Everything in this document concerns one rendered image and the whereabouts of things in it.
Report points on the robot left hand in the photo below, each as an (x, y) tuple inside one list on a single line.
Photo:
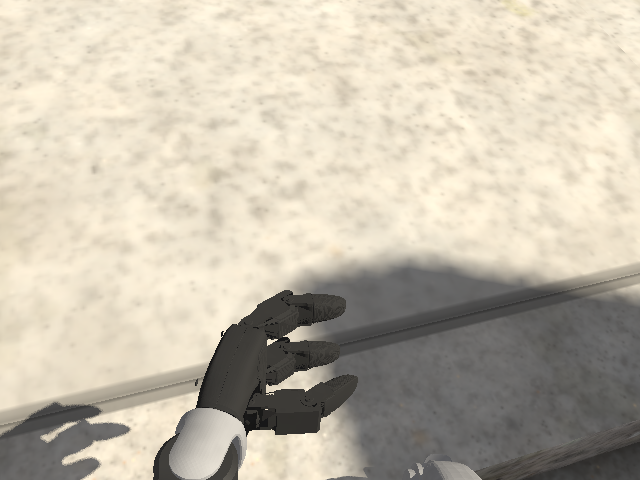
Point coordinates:
[(242, 365)]

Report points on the left robot forearm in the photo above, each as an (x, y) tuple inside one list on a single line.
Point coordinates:
[(209, 445)]

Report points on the right robot thigh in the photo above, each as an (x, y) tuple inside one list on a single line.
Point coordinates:
[(440, 470)]

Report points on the robot right shin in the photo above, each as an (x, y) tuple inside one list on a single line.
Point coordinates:
[(436, 457)]

